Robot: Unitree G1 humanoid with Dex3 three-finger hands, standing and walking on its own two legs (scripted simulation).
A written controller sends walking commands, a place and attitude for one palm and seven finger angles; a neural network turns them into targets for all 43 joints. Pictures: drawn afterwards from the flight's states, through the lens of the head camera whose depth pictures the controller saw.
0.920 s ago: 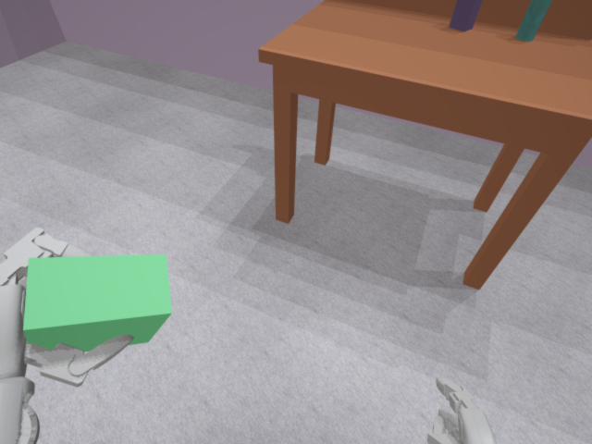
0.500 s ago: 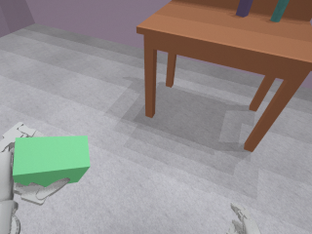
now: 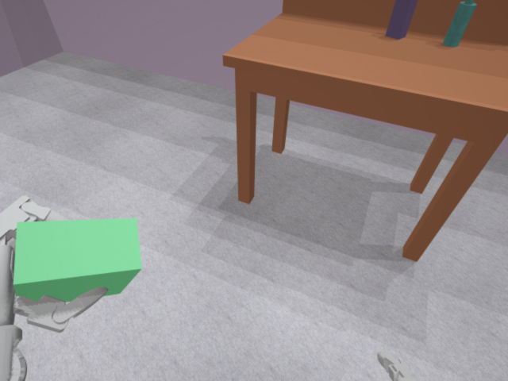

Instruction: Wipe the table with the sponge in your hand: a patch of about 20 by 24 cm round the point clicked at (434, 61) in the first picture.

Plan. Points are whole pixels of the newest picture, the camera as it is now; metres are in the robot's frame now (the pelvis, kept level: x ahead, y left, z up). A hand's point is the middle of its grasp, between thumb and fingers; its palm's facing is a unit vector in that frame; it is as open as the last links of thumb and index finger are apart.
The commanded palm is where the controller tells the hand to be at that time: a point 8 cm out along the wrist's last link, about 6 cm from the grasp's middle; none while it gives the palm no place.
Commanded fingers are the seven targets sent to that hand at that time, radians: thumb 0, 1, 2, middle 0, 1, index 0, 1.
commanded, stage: walk to a spot facing it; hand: left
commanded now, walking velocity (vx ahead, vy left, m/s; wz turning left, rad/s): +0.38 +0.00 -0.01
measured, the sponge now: (94, 262) +0.22 +0.21 +0.15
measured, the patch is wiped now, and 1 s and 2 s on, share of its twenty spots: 0.00 0.00 0.00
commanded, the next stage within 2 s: turn to face it in 1.12 s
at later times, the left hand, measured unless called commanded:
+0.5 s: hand (122, 160) +0.37 +0.22 +0.19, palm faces +0.32 -0.83 -0.45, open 10.4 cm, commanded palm +0.32 +0.27 +0.19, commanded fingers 0.00 0.10 1.30 -1.20 -1.60 -1.20 -1.60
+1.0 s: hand (175, 111) +0.49 +0.17 +0.20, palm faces +0.40 -0.74 -0.54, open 10.4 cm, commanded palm +0.43 +0.21 +0.19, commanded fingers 0.00 0.10 1.30 -1.20 -1.60 -1.20 -1.60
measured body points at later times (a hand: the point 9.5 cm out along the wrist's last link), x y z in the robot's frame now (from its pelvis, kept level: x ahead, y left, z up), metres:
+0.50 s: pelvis +0.14 +0.00 +0.02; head +0.16 +0.00 +0.47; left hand +0.35 +0.26 +0.22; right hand +0.29 -0.21 -0.08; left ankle +0.08 +0.13 -0.72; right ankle +0.22 -0.12 -0.68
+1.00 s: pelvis +0.29 -0.08 +0.02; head +0.32 -0.10 +0.47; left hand +0.47 +0.20 +0.23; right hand +0.45 -0.34 -0.09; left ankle +0.39 +0.08 -0.65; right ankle +0.28 -0.11 -0.72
